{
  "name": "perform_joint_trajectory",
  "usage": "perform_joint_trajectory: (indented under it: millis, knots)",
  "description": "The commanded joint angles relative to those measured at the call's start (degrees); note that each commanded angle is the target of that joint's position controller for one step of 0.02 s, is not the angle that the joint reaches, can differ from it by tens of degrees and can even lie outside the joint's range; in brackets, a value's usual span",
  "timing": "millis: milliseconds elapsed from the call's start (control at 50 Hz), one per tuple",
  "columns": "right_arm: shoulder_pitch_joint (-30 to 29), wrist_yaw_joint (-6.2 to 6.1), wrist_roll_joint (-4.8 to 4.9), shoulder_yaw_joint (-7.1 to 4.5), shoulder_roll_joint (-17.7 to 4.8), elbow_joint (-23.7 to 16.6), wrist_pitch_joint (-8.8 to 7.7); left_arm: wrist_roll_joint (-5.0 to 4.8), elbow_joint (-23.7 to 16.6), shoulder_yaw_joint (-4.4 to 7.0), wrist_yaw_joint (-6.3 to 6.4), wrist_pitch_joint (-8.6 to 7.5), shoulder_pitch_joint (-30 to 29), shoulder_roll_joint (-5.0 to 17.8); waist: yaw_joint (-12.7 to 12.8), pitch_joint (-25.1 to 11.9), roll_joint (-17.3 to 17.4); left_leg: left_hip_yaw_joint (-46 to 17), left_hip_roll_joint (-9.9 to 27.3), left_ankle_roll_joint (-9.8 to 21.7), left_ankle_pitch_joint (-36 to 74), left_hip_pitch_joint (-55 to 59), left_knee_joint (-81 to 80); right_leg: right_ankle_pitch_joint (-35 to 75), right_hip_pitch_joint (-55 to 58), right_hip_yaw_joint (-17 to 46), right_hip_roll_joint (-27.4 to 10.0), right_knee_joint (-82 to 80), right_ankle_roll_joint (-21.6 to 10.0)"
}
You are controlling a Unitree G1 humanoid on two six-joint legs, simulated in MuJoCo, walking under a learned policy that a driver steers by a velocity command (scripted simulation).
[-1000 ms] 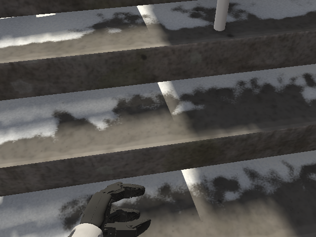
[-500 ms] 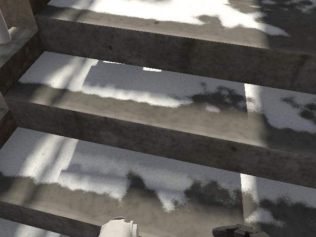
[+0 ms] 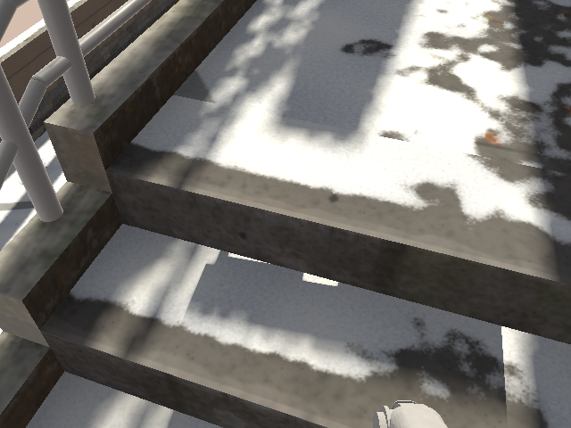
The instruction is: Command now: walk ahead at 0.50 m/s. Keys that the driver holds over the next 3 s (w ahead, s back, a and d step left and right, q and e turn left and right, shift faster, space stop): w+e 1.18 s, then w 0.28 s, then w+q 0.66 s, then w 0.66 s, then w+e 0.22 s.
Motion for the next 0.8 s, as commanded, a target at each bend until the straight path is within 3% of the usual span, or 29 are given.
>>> perform_joint_trajectory:
  millis: [20, 40, 60, 80, 100, 120, 140, 160, 200, 220, 260, 280, 340, 380, 420, 480, 500, 540, 560, 580, 620, 640, 660, 680, 700, 720, 740, 780, 800]
  knots:
    - [1.2, -6.37, 5.47, -3.91, -13.2, -2.1, -1.29, -3.15, -5.2, -0.29, 3.81, -1.21, -2.0, -2.4, 4.6, 7.0, -0.4, -2.4, 13.4, 8.6, 47.3, -9.0, -15.6, -15.9, 28.8, -8.4, 3.2, -13.3, -0.6]
    - [-3.9, -0.23, 0.77, -2.52, -15.7, -4.5, -1.87, -0.33, -9.9, 0.47, -1.73, 0.78, -9.1, 3.9, 7.1, 5.6, 11.5, -3.2, 18.5, 12.7, 79.1, -4.7, -10.9, -9.7, 29.7, -6.5, 5.5, -20.7, 1.4]
    - [-5.9, 2.18, 2.29, -4.17, -17.2, -5.8, -2.12, -0.69, -10.7, 2.73, -3.01, 0.12, -7.9, 9.1, 8.1, 1.0, 9.7, -0.4, 17.0, 12.4, 95.0, 6.3, -4.0, -8.5, 31.6, -8.6, 8.7, -32.2, 0.7]
    - [-4.0, 3.69, 0.6, -5.21, -17.6, -4.1, -1.79, -1.12, -7.9, 4.13, -2.47, -0.01, 1.4, 11.0, 9.9, -3.9, 8.7, 2.2, 15.8, 12.4, 103.3, 7.7, 7.2, -6.2, 40.8, -3.8, 10.6, -38.4, -0.5]
    - [6.9, 4.71, -3.05, -3.89, -10.5, -3.0, -1.72, -1.53, -3.0, 4.27, -1.96, -0.56, 12.8, 11.4, 7.1, -16.3, -2.9, -0.4, 11.0, 9.4, 92.8, -11.8, 20.8, 2.4, 68.1, 14.6, 4.9, -39.0, -9.6]
    - [3.8, 5.18, -2.04, -4.78, -11.4, -3.1, 0.06, 0.57, 1.4, 5.53, -1.37, -0.12, 26.3, 14.1, 15.0, -16.3, -10.0, -3.1, 1.4, 6.9, 51.9, -30.5, 37.2, -14.8, 79.2, 38.3, -0.8, -59.7, -15.4]
    - [-7.7, 5.22, -0.13, -6.07, -11.2, -5.1, 1.22, 3.79, 4.5, 5.65, 0.19, -0.69, 34.9, 14.3, 17.4, -5.3, -19.0, -10.3, -5.1, 5.8, 22.1, -44.4, 65.9, -33.2, 71.4, 58.7, -5.4, -75.0, -15.7]
    - [-10.9, 3.95, 2.25, -6.66, -11.4, -6.6, 0.97, 2.49, 6.4, 6.26, 0.72, -2.92, 31.9, 15.0, 13.5, 3.4, -13.2, -12.5, -2.7, 5.5, 24.8, -52.0, 77.6, -40.8, 62.5, 57.6, -5.9, -74.0, -11.3]
    - [-15.7, 1.28, 1.12, -5.39, -8.5, -8.8, 0.99, 1.13, 8.3, 4.7, -0.19, -3.93, 18.7, 5.7, 4.9, 5.0, 1.7, -10.9, -0.5, 8.2, 27.9, -54.2, 85.6, -24.2, 51.1, 43.4, -4.8, -72.0, -8.7]
    - [-15.7, 0.69, 0.11, -4.5, -6.8, -10.2, 1.46, 0.72, 9.8, 3.49, -0.37, -4.21, 14.6, 2.2, 1.2, 3.8, 3.6, -10.3, 0.9, 9.2, 27.6, -55.7, 85.8, -18.3, 48.8, 37.8, -3.9, -71.4, -6.0]
    - [-15.5, 0.3, 0.05, -3.3, -4.9, -11.0, 2.62, 0.34, 12.1, 1.85, -0.8, -4.54, 11.6, -2.1, -1.8, 2.7, -1.2, -6.3, 2.9, 10.1, 20.5, -62.3, 90.4, -5.9, 47.8, 25.7, -0.3, -72.0, -4.1]
    - [-18.3, 0.11, -0.26, -2.58, -4.8, -12.6, 2.66, 1.58, 14.2, 1.78, -1.28, -5.09, 16.2, -1.2, -1.5, 2.3, 1.1, -4.6, 3.4, 10.0, 23.4, -63.8, 87.9, -0.2, 48.8, 21.9, 0.6, -71.5, -2.2]
    - [-25.4, 0.74, 1.5, -2.45, -7.5, -15.2, 1.88, 2.93, 11.9, 3.23, -1.59, -6.22, 17.6, 4.6, 0.3, 1.7, -4.0, 5.1, 5.7, 7.3, 20.5, -57.7, 85.7, 1.3, 41.0, 14.6, 4.2, -74.8, -2.7]
    - [-28.7, 0.8, 1.24, -1.34, -5.7, -16.2, 1.62, 3.89, 17.0, 2.49, -0.66, -6.02, 31.3, 3.0, 4.4, 4.5, -8.6, 5.3, 5.0, 7.6, 15.5, -72.2, 101.2, 1.4, 51.7, 20.6, 1.5, -74.4, -5.8]
    - [-33.7, 0.41, -0.03, -0.81, -6.1, -18.9, 1.37, 3.35, 19.4, 2.07, -0.38, -6.46, 37.4, 1.9, 7.3, 6.3, -7.2, 4.2, 6.5, 8.1, 12.0, -83.2, 97.0, 1.1, 63.3, 24.5, -0.4, -72.4, -7.6]
    - [-43.9, -0.51, 0.02, 0.45, -5.6, -24.6, 1.64, 4.96, 21.7, 1.64, -0.4, -6.55, 41.2, 1.1, 8.7, 8.1, -6.0, 7.3, 8.3, 7.1, 10.0, -88.1, 85.7, -1.3, 68.0, 28.3, -2.1, -75.2, -9.1]
    - [-48.9, -1.13, 0.65, 0.16, -6.2, -27.1, 2.63, 4.84, 21.5, 1.5, -1.46, -6.74, 41.4, 0.4, 9.4, 8.9, -5.6, 8.3, 8.9, 5.2, 13.5, -83.7, 78.2, 0.6, 64.0, 30.4, -2.4, -78.0, -10.2]
    - [-59.8, -0.52, -0.21, 1.53, -1.6, -31.6, 5.52, 1.2, 18.4, 1.43, -4.12, -6.67, 36.5, 0.8, 8.9, 9.4, -8.8, 12.4, 9.5, 3.4, 6.0, -55.8, 63.0, 9.2, 42.6, 26.9, -4.8, -90.3, -11.2]
    - [-58.4, 0.16, 0.14, 0.74, -1.9, -31.8, 5.46, -0.4, 16.0, 1.59, -4.99, -7.6, 33.8, 2.1, 6.5, 9.9, -12.2, 17.7, 6.3, 2.8, 3.0, -42.5, 61.8, 22.6, 38.5, 24.2, -5.9, -92.1, -11.4]
    - [-54.6, 0.75, 0.56, 0.45, -1.9, -31.4, 6.15, 0.16, 16.5, 2.02, -5.23, -8.49, 34.2, 4.6, 3.8, 6.6, -13.6, 19.3, 3.4, 2.1, 8.7, -33.9, 62.5, 50.2, 40.5, 22.0, -7.3, -88.6, -12.1]
    - [-49.2, 1.11, 1.2, -2.44, -9.2, -30.7, 6.0, -3.21, 15.3, 5.3, -4.48, -9.56, 33.6, 12.7, 0.4, 1.7, -13.6, 18.6, -1.3, 2.8, -3.5, -34.1, 41.6, 82.4, 65.6, 19.1, -7.3, -78.2, -8.2]
    - [-40.0, 0.59, 0.96, -3.24, -10.1, -28.8, 5.28, -1.48, 14.9, 7.19, -4.73, -9.21, 33.6, 15.0, -1.1, -5.4, -14.7, 13.9, -0.8, 4.2, 3.0, -21.5, 38.9, 91.2, 67.4, 17.2, -5.5, -68.2, -5.1]
    - [-30.2, 0.06, 2.97, -2.74, -8.7, -25.7, 4.34, 1.48, 15.6, 5.87, -4.57, -9.72, 42.8, 6.8, 0.5, -21.7, -0.1, -6.4, 9.1, 13.7, 16.6, 6.3, 35.2, 72.6, 50.2, 18.5, -1.0, -52.6, -2.2]
    - [-17.4, -1.3, 0.8, -3.79, -11.3, -22.7, 4.64, 1.69, 14.2, 5.22, -4.46, -8.98, 38.8, 2.0, -6.3, -24.7, 9.6, -29.3, 19.2, 18.0, 2.7, 18.8, 16.7, 24.7, 33.4, 19.7, 6.7, -38.6, -1.0]
    - [-10.2, -1.89, -1.17, -4.58, -13.3, -18.1, 4.29, -0.97, 15.3, 6.66, -4.71, -7.31, 30.1, 3.1, -9.9, -16.3, 13.0, -44.0, 24.1, 17.6, -23.2, 6.0, 4.3, 9.2, 25.6, 22.7, 8.8, -7.3, 0.2]
    - [-16.2, -3.14, 0.15, -5.35, -16.2, -16.7, 1.85, -1.8, 13.4, 7.74, -3.8, -7.1, 24.9, 4.6, -5.9, -4.0, 5.6, -39.0, 23.2, 13.5, -28.7, -6.1, 2.8, 13.1, 18.9, 20.9, 6.4, 4.7, 0.3]
    - [-19.0, -2.72, 1.64, -5.13, -13.4, -14.1, 1.1, -1.16, 14.9, 8.06, -2.37, -7.22, 26.0, 3.4, -2.1, -0.5, 1.3, -29.9, 24.0, 13.4, -21.8, -13.7, 3.5, 14.3, 20.6, 18.4, 3.9, 10.2, -0.4]
    - [-23.1, -1.2, 2.62, -2.03, -0.2, -11.6, 0.82, -0.43, 12.5, 7.28, -1.49, -6.67, 21.5, 0.6, 3.0, -0.7, -6.1, -17.3, 24.7, 11.9, 0.7, -15.4, 2.2, 15.5, 19.2, 17.2, 2.6, 17.7, -4.9]
    - [-23.6, -1.29, 3.12, -1.76, 1.4, -10.8, 1.21, -0.51, 11.4, 7.03, -2.24, -5.47, 18.8, -0.9, 4.5, 0.0, -4.4, -10.9, 22.4, 11.1, 4.7, -14.9, 1.4, 12.6, 15.4, 16.3, 2.9, 19.5, -7.3]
